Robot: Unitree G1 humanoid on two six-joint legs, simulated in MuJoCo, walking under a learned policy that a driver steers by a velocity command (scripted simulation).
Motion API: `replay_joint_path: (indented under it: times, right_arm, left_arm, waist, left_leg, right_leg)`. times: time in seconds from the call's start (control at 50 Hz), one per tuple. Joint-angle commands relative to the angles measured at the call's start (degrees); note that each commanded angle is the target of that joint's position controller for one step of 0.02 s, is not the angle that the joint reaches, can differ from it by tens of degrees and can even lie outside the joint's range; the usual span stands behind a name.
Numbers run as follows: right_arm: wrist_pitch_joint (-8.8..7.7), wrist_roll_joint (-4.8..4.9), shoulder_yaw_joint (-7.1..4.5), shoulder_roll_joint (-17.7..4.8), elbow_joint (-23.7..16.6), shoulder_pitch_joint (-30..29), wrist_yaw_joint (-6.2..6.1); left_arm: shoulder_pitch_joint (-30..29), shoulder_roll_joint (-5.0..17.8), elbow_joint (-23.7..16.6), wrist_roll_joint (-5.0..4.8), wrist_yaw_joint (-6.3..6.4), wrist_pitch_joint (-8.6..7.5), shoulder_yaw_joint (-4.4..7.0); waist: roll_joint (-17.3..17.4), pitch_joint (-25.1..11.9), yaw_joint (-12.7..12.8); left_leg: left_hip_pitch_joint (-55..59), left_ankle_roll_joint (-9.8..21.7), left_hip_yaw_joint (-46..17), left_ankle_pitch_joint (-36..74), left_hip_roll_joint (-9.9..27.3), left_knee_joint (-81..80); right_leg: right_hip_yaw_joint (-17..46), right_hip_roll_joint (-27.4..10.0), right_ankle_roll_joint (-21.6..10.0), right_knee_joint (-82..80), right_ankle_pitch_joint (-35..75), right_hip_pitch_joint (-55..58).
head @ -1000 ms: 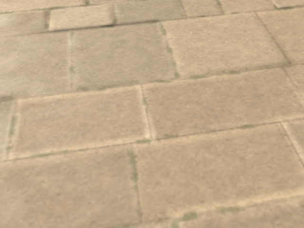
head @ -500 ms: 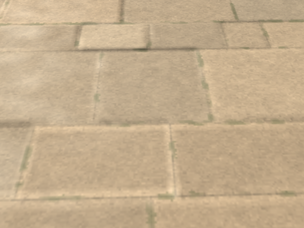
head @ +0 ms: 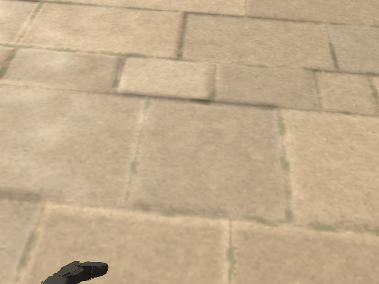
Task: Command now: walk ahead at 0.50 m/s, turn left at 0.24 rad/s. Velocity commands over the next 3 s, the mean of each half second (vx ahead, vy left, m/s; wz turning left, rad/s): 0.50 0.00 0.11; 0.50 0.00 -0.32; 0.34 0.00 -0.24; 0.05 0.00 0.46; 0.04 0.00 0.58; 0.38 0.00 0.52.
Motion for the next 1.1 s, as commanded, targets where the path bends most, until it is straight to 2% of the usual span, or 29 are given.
replay_joint_path:
  times: [0.02,0.04,0.06,0.08,0.1,0.12,0.14,0.16,0.18,0.24,0.28,0.32,0.38,0.48,0.54,0.56,0.58,0.6,0.62,0.64,0.66,0.68,0.72,0.76,0.82,0.92,1.02,1.06,1.1]
  right_arm:
    - [-0.94,-0.3,-1.75,-9.6,-2.0,0.4,-0.48]
    - [-1.12,-0.29,-1.76,-10.0,-2.0,-0.6,-0.1]
    - [-1.4,0.09,-1.33,-8.5,-3.0,-0.8,0.29]
    - [-1.32,2.41,-0.3,-3.0,-3.7,6.6,0.55]
    - [-1.04,1.2,-1.0,-6.9,-2.9,7.8,0.38]
    - [-0.63,-0.18,-1.2,-7.7,-3.4,2.6,0.41]
    - [-0.74,-0.7,-0.82,-6.8,-4.5,-2.4,0.9]
    - [-0.53,-0.75,-0.73,-5.9,-5.2,-4.4,1.32]
    - [0.03,-1.37,-0.68,-5.6,-5.6,-4.6,1.72]
    - [1.13,-1.68,-0.26,-4.0,-5.5,-4.5,2.52]
    - [1.37,-1.64,0.01,-3.7,-7.1,-9.2,2.86]
    - [1.38,-1.48,0.36,-3.5,-9.0,-15.0,3.06]
    - [1.18,-1.07,1.26,-2.2,-11.2,-21.9,3.29]
    - [0.85,-0.63,1.67,-2.8,-13.5,-29.1,2.94]
    - [0.24,-0.78,1.17,-4.0,-13.5,-27.6,2.44]
    - [-0.14,-0.94,0.71,-4.7,-12.2,-23.1,2.03]
    - [-0.83,-1.41,0.0,-6.0,-9.3,-14.4,1.47]
    - [-1.52,-2.77,-1.12,-9.8,-7.3,-4.5,0.64]
    - [-1.18,-3.5,-2.72,-15.8,-6.8,-0.4,0.48]
    - [-0.35,-1.32,-2.33,-12.5,-7.1,-2.6,0.88]
    - [-0.28,-0.84,-1.25,-9.1,-7.9,-8.5,1.05]
    - [-0.68,-0.77,-0.51,-6.2,-8.1,-11.8,1.27]
    - [-1.47,-0.43,0.13,-3.9,-7.1,-13.1,0.83]
    - [-2.51,-0.17,-0.01,-4.2,-6.4,-11.5,0.66]
    - [-3.22,0.19,-0.41,-5.3,-5.2,-9.1,0.44]
    - [-3.01,-0.12,-0.21,-5.0,-3.6,-5.8,0.25]
    - [-2.31,-0.24,-0.63,-7.0,-1.7,-1.5,-0.42]
    - [-1.67,-0.4,-0.82,-8.0,-1.4,-1.5,-0.76]
    - [-0.82,-0.54,-1.31,-9.8,-1.5,-2.2,-1.05]
  left_arm:
    - [3.6,6.9,-2.6,-0.35,0.76,-1.73,1.89]
    - [11.9,8.1,0.0,-0.45,1.4,-2.23,2.53]
    - [20.7,10.5,1.6,0.6,2.23,-2.77,3.32]
    - [26.5,16.7,2.0,2.01,2.41,-2.49,4.88]
    - [24.7,14.3,3.1,0.31,1.58,-1.37,4.89]
    - [18.5,10.0,2.0,-0.62,1.3,-1.13,3.9]
    - [14.8,6.4,1.5,-0.67,1.03,-1.38,3.01]
    - [14.1,5.3,2.1,-0.33,1.09,-1.73,2.55]
    - [14.9,4.7,3.2,-0.5,1.27,-2.11,2.25]
    - [18.8,5.5,5.7,-1.14,0.99,-3.47,2.42]
    - [20.8,6.4,6.7,-1.31,0.94,-3.68,2.63]
    - [22.8,6.2,7.6,-1.38,0.94,-3.48,2.52]
    - [25.7,6.4,8.8,-1.54,0.95,-3.36,2.44]
    - [30.1,7.4,10.8,-0.98,1.52,-3.0,2.44]
    - [29.6,8.1,11.4,-0.66,2.06,-2.54,2.56]
    - [29.0,8.6,11.6,-0.7,2.16,-2.38,2.63]
    - [28.1,8.4,11.5,-1.02,2.06,-2.16,2.49]
    - [27.2,6.9,9.7,-1.67,1.91,-2.32,1.9]
    - [33.7,0.0,8.3,-3.88,1.72,-2.15,0.38]
    - [31.2,7.3,9.6,-1.99,2.41,-1.43,2.35]
    - [27.3,7.1,8.6,-1.58,2.15,-1.32,2.75]
    - [25.2,5.5,8.3,-1.55,1.76,-1.29,2.46]
    - [25.1,4.3,8.6,-0.29,0.96,0.16,2.71]
    - [24.7,3.2,8.4,-0.07,0.19,1.39,2.82]
    - [19.7,2.7,6.4,0.05,-0.55,2.17,2.99]
    - [9.7,1.8,2.6,-0.07,-1.4,2.13,2.32]
    - [1.7,1.9,-1.2,0.34,-2.17,1.96,1.66]
    - [2.0,2.6,-1.6,0.48,-2.07,1.96,1.95]
    - [6.6,4.0,-0.7,0.59,-1.57,1.96,2.71]
  waist:
    - [7.5,-2.3,5.4]
    - [5.9,-6.4,9.3]
    - [3.4,-12.5,12.8]
    - [-9.2,-21.3,11.0]
    - [-9.4,-20.6,9.5]
    - [-2.9,-9.3,7.4]
    - [1.4,-3.9,7.2]
    - [0.7,-1.2,6.2]
    - [-1.0,-0.4,5.0]
    - [-2.3,-1.5,3.9]
    - [-2.0,-0.2,4.4]
    - [-1.7,1.1,5.5]
    - [-2.0,1.6,7.2]
    - [-2.3,2.0,9.2]
    - [-2.5,1.3,7.5]
    - [-2.5,-0.9,5.3]
    - [-0.6,-5.5,1.5]
    - [3.1,-12.4,-2.2]
    - [16.1,-20.4,-0.2]
    - [8.2,-18.0,-0.1]
    - [5.9,-9.0,2.3]
    - [5.0,-4.6,3.5]
    - [6.9,-0.8,6.1]
    - [6.3,-1.0,7.0]
    - [5.7,0.4,7.1]
    - [5.7,2.8,5.6]
    - [5.7,4.0,3.5]
    - [6.3,3.0,4.4]
    - [8.0,-0.5,6.9]
  left_leg:
    - [-0.2,2.1,-5.4,55.1,15.6,9.4]
    - [-1.5,1.2,-3.3,56.6,13.6,18.6]
    - [-9.9,0.6,-2.2,43.8,11.4,31.2]
    - [-26.6,-2.0,3.4,11.2,2.6,52.4]
    - [-34.7,-1.7,3.3,-10.4,0.8,59.8]
    - [-38.2,-1.6,2.6,-5.4,4.6,61.5]
    - [-38.2,-1.7,2.7,-1.6,6.7,58.3]
    - [-37.2,-1.8,3.4,-0.1,8.3,55.2]
    - [-35.3,-2.2,3.9,0.6,9.4,52.6]
    - [-34.7,-3.4,6.3,2.8,10.3,49.4]
    - [-38.7,-4.4,7.8,6.5,11.8,45.9]
    - [-41.6,-5.3,9.4,10.7,12.8,40.3]
    - [-39.8,-5.9,11.6,16.5,12.2,30.2]
    - [-37.9,-4.6,12.9,16.7,10.4,20.9]
    - [-32.3,-2.4,13.0,10.9,8.4,16.9]
    - [-26.2,-1.6,13.3,9.5,6.7,14.6]
    - [-14.7,-0.2,13.3,11.9,6.2,10.7]
    - [0.7,2.4,3.8,9.2,15.7,10.3]
    - [17.4,9.2,-20.4,6.6,33.2,7.1]
    - [11.2,9.0,-25.1,2.7,32.9,3.2]
    - [2.8,7.2,-16.1,2.2,30.1,1.2]
    - [-4.0,5.5,-9.6,5.1,27.5,-1.6]
    - [-11.4,2.0,-0.3,9.8,23.2,-4.6]
    - [-12.4,1.8,3.8,14.8,22.6,-5.7]
    - [-10.9,1.9,9.1,18.8,22.3,-7.0]
    - [-9.0,1.3,16.8,24.7,20.6,-6.6]
    - [-2.0,0.7,21.2,33.6,22.9,-3.8]
    - [1.1,0.1,23.1,45.9,23.4,0.8]
    - [3.0,-0.3,24.6,61.8,23.7,10.7]
  right_leg:
    - [-1.2,3.6,-3.3,-4.7,-4.7,11.8]
    - [-1.6,4.1,-4.7,-8.2,-2.9,21.4]
    - [5.7,-3.3,-7.1,-7.7,-5.4,35.3]
    - [30.5,-19.6,-14.8,-8.6,-7.4,51.7]
    - [44.6,-22.5,-17.5,-16.3,-11.9,49.2]
    - [37.1,-20.2,-16.3,-18.0,-18.4,39.4]
    - [29.3,-17.1,-14.8,-19.9,-16.3,31.9]
    - [23.6,-14.3,-13.0,-21.5,-11.5,27.6]
    - [19.4,-12.1,-11.8,-22.7,-7.2,24.7]
    - [13.9,-10.2,-11.8,-24.3,2.4,24.1]
    - [11.6,-9.8,-12.1,-26.3,3.0,24.8]
    - [9.3,-8.5,-11.7,-27.3,4.9,25.9]
    - [6.0,-6.9,-10.2,-26.9,9.7,26.9]
    - [5.9,-9.4,-9.9,-24.0,15.6,33.9]
    - [6.3,-10.9,-9.0,-18.3,25.8,37.1]
    - [6.2,-10.3,-8.4,-12.9,32.2,37.0]
    - [4.5,-8.0,-7.4,-3.4,32.5,34.1]
    - [3.0,-5.4,-6.3,10.6,18.2,23.4]
    - [-2.3,3.9,-3.6,31.0,-19.8,2.9]
    - [3.2,3.1,-4.4,37.3,-26.6,-1.3]
    - [4.8,0.4,-4.7,37.3,-22.0,-2.5]
    - [4.7,-1.5,-4.6,34.8,-18.3,-1.2]
    - [4.2,-3.3,-3.9,31.6,-15.5,2.3]
    - [3.5,-3.3,-3.3,31.6,-13.5,2.6]
    - [2.9,-4.3,-2.4,29.9,-8.1,-3.2]
    - [0.1,-3.8,-1.8,16.9,0.8,-5.9]
    - [-5.2,-2.0,-4.5,5.5,-0.4,-3.4]
    - [-7.1,0.3,-6.5,3.3,-5.1,-0.3]
    - [-9.0,4.3,-9.0,2.5,-11.5,6.4]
